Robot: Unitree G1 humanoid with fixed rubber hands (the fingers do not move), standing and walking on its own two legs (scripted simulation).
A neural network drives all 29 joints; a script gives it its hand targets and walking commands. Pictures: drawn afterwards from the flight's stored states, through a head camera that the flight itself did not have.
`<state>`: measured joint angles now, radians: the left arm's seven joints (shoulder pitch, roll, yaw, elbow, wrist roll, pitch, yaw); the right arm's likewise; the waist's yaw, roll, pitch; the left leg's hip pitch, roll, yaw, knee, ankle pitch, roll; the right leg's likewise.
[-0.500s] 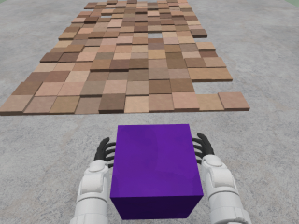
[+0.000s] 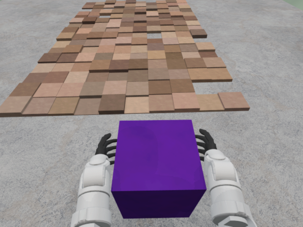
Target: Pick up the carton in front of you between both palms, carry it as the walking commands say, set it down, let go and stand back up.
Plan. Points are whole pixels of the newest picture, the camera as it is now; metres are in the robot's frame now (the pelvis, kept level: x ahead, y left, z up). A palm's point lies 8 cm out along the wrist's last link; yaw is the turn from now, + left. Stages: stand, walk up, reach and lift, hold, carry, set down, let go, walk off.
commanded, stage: reach and lift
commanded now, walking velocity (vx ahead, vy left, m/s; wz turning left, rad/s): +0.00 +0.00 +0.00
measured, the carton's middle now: (155, 171) +0.29 +0.00 -0.05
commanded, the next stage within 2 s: hold in 0.52 s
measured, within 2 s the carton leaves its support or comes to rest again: neither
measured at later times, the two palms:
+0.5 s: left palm (102, 157) +0.30 +0.15 +0.04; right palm (211, 151) +0.30 -0.15 +0.04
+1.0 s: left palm (101, 157) +0.29 +0.15 +0.05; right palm (214, 152) +0.29 -0.15 +0.05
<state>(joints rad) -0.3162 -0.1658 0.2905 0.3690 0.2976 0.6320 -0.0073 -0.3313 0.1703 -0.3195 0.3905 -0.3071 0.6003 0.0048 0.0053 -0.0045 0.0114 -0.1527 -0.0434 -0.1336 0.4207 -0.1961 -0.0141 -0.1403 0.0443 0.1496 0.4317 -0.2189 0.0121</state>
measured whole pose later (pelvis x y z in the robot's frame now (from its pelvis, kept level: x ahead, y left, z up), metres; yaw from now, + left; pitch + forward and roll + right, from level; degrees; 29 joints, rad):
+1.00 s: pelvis +0.00 +0.00 +0.00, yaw +0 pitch -8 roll +0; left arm -0.29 -0.16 0.23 0.25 0.28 0.78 -0.01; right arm -0.29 0.16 -0.26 0.27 -0.29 0.75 0.01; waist 0.01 0.00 0.02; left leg -0.05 -0.03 -0.13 0.36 -0.18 -0.02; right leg -0.04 0.04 0.14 0.38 -0.20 0.01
